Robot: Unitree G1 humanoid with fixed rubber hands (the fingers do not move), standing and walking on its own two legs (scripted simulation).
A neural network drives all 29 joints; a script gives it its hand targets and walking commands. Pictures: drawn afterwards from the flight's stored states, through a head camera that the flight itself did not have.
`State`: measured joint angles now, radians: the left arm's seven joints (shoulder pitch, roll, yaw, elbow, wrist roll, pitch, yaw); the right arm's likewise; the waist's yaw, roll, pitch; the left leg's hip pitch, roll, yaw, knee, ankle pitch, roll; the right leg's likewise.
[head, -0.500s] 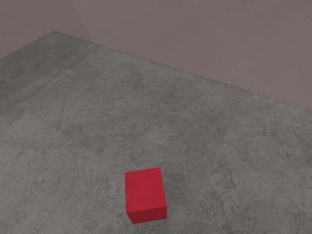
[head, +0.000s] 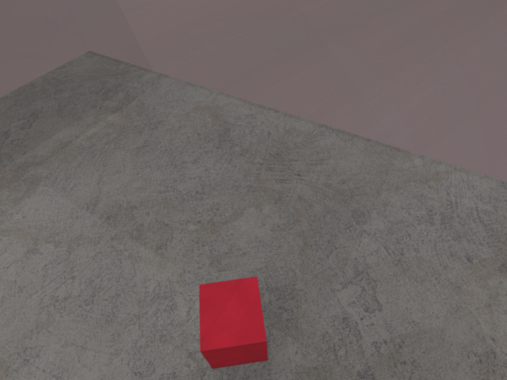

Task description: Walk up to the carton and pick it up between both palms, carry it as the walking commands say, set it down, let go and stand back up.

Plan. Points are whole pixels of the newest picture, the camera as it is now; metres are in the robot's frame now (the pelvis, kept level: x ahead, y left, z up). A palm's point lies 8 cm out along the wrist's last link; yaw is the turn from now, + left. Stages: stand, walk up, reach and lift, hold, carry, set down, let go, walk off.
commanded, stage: stand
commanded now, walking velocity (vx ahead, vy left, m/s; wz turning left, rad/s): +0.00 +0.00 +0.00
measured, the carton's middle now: (234, 323) +0.41 +0.11 -0.65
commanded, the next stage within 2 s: reach and lift in 0.20 s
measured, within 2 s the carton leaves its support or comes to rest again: neither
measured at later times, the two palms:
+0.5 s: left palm out of the picture +0.14 +0.28 -0.11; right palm (393, 368) +0.15 -0.21 -0.12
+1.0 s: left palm (114, 362) +0.19 +0.29 -0.15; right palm (352, 342) +0.20 -0.16 -0.16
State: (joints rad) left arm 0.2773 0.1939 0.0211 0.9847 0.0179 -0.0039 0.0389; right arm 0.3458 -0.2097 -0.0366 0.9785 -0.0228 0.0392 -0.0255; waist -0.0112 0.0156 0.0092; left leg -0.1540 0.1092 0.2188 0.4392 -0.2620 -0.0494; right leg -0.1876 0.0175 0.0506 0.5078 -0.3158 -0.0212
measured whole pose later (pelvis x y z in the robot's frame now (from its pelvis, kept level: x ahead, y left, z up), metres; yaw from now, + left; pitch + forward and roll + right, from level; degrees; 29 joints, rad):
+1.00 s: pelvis -0.09 +0.03 -0.07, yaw +3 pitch +14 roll -1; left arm -0.34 0.25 0.14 0.59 0.02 0.43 -0.04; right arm -0.31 -0.16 -0.10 0.55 0.01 0.45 -0.01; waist -0.01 0.00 0.07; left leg -0.88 0.00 0.03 0.99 -0.36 0.02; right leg -0.85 -0.01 0.03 0.99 -0.39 0.04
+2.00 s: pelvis -0.09 +0.03 -0.11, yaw +2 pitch +47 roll -3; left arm -1.17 0.31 0.42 0.92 0.11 0.11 -0.11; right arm -1.08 -0.09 -0.35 0.75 -0.08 0.15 -0.13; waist 0.03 -0.01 -0.04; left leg -1.57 -0.01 -0.03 1.01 -0.27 0.01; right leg -1.52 0.01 0.03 1.00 -0.31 0.04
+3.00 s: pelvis -0.13 +0.02 -0.35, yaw +0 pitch +42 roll -4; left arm -1.47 0.46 0.19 1.14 -0.10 0.10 0.00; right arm -1.41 -0.23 -0.17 1.01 0.13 0.13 -0.18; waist 0.04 -0.04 0.25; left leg -2.23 -0.02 -0.05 2.03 -0.53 -0.01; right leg -2.17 0.08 0.02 2.02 -0.59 0.07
